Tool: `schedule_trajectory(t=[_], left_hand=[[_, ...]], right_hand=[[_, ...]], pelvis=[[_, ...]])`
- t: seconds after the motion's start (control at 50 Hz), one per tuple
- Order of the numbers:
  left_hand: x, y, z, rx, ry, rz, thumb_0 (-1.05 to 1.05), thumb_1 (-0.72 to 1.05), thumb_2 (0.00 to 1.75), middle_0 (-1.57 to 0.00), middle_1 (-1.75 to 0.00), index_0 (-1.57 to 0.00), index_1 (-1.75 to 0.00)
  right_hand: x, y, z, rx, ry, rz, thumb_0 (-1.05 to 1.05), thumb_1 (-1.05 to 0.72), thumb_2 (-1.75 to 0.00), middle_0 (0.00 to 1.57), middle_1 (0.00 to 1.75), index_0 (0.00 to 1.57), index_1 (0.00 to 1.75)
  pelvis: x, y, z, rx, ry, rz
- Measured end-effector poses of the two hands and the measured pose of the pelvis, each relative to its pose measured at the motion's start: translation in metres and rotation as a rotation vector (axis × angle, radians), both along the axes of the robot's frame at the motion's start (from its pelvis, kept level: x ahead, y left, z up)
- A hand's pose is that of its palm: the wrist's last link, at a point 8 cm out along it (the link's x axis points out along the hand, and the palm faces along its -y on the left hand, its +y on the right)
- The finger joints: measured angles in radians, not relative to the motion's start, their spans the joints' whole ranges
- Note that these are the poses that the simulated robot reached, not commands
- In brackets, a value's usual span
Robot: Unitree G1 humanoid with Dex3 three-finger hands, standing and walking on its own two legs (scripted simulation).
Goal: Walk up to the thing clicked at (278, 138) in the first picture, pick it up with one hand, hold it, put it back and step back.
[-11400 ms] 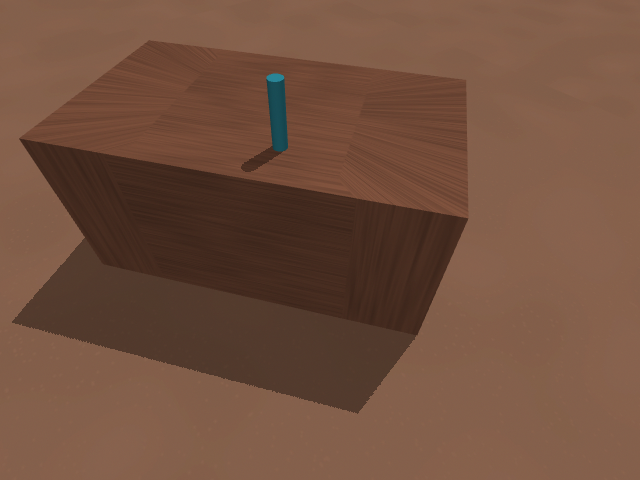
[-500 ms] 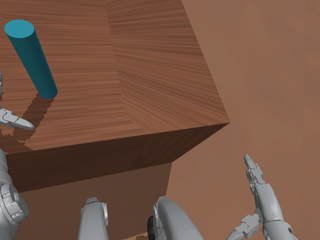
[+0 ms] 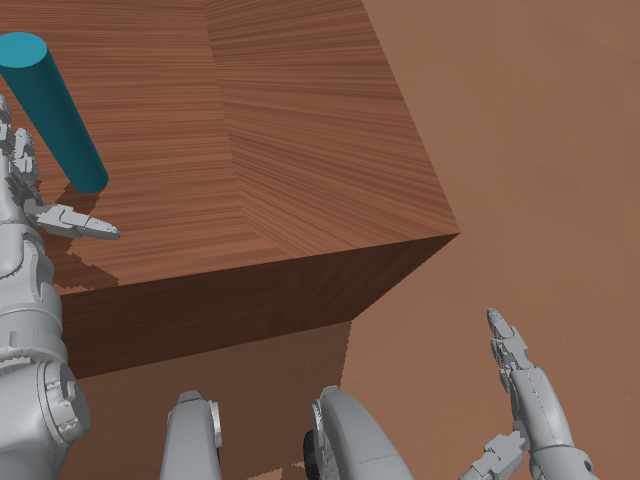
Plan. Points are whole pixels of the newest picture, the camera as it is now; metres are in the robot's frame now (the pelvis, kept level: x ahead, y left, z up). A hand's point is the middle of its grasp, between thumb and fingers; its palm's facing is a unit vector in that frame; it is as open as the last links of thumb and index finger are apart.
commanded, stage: rest palm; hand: left
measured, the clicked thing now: (62, 128) +0.52 +0.23 +0.05
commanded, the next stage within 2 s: close in 0.18 s
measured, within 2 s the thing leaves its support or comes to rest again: leaves its support in 1.36 s
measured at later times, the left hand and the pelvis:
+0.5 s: hand (82, 159) +0.50 +0.22 +0.01, palm faces +0.22 -0.98 +0.03, open 16.2 cm; pelvis +0.01 +0.00 +0.00, yaw +0 degrees
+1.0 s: hand (86, 159) +0.50 +0.22 +0.02, palm faces +0.18 -0.98 +0.02, open 7.3 cm; pelvis +0.01 +0.00 +0.00, yaw -1 degrees
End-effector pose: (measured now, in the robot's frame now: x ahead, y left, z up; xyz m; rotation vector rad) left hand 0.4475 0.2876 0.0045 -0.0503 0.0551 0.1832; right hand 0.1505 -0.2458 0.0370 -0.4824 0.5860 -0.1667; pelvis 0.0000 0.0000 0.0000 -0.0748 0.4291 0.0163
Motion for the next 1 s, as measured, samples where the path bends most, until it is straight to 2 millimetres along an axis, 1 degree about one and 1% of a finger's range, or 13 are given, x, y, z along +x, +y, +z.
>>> schedule_trajectory(t=[0.08,0.18,0.26,0.36,0.5,0.58,0.68,0.74,0.8,0.86,1.0], left_hand=[[0.009,-0.010,0.002,0.000,-0.022,-0.014,-0.01,-0.53,0.01,-0.07,-0.02,-0.07,-0.01],[0.017,-0.019,0.004,0.016,-0.015,-0.011,-0.01,-0.57,0.01,-0.09,-0.02,-0.09,-0.02],[0.016,-0.024,0.005,0.031,0.001,-0.009,-0.01,-0.59,0.01,-0.10,-0.02,-0.10,-0.02],[0.014,-0.024,0.006,0.020,0.002,0.018,-0.01,-0.59,0.02,-0.14,-0.04,-0.13,-0.04],[0.021,-0.018,0.009,0.022,-0.027,0.037,-0.01,-0.54,0.10,-0.32,-0.19,-0.32,-0.19],[0.029,-0.017,0.013,0.032,-0.034,0.018,-0.01,-0.50,0.15,-0.43,-0.28,-0.43,-0.28],[0.035,-0.012,0.010,0.029,-0.009,0.030,-0.01,-0.47,0.22,-0.54,-0.37,-0.54,-0.37],[0.034,-0.008,0.009,0.032,-0.004,0.042,-0.01,-0.43,0.28,-0.62,-0.45,-0.62,-0.44],[0.031,-0.007,0.014,0.031,-0.015,0.036,-0.01,-0.37,0.36,-0.71,-0.55,-0.71,-0.54],[0.028,-0.011,0.017,0.030,-0.013,0.009,-0.01,-0.29,0.46,-0.83,-0.67,-0.83,-0.66],[0.021,-0.022,0.012,0.027,-0.006,-0.003,0.00,-0.08,0.67,-1.04,-0.90,-1.07,-0.90]], right_hand=[[-0.003,-0.005,0.002,-0.027,0.019,-0.016,-0.01,0.54,-0.05,0.06,0.05,0.06,0.05],[-0.002,-0.008,-0.007,-0.013,0.034,-0.043,-0.01,0.53,-0.05,0.05,0.05,0.06,0.05],[0.002,-0.005,-0.013,0.023,0.032,-0.053,-0.01,0.53,-0.05,0.05,0.05,0.06,0.05],[0.010,-0.003,-0.012,0.048,0.015,-0.048,-0.01,0.52,-0.05,0.06,0.05,0.06,0.05],[0.013,-0.002,-0.003,0.027,0.008,-0.026,-0.01,0.51,-0.05,0.06,0.05,0.06,0.05],[0.009,-0.007,-0.003,0.006,0.030,-0.035,-0.01,0.51,-0.05,0.06,0.05,0.06,0.05],[0.001,-0.013,-0.005,-0.006,0.051,-0.063,-0.01,0.50,-0.05,0.06,0.05,0.06,0.05],[0.000,-0.012,-0.007,0.002,0.058,-0.073,-0.01,0.50,-0.05,0.05,0.05,0.06,0.05],[0.001,-0.008,-0.008,0.018,0.056,-0.073,-0.01,0.50,-0.05,0.05,0.05,0.06,0.05],[0.004,-0.005,-0.009,0.027,0.049,-0.065,-0.01,0.49,-0.05,0.05,0.05,0.06,0.05],[0.010,-0.003,-0.006,0.028,0.024,-0.049,-0.01,0.50,-0.05,0.06,0.05,0.06,0.05]], pelvis=[[0.001,-0.001,-0.001,-0.006,0.005,0.004],[0.003,0.000,-0.002,-0.012,0.013,0.001],[0.006,0.002,-0.001,-0.008,0.015,-0.005],[0.010,0.001,0.000,0.000,0.012,-0.011],[0.010,-0.002,0.000,0.003,0.013,-0.006],[0.009,-0.002,0.000,-0.003,0.017,-0.002],[0.007,0.000,-0.001,-0.007,0.023,-0.008],[0.007,0.000,-0.001,-0.006,0.025,-0.012],[0.008,0.001,0.001,-0.005,0.024,-0.013],[0.010,0.002,0.002,-0.006,0.021,-0.011],[0.008,0.005,0.003,-0.006,0.010,-0.008]])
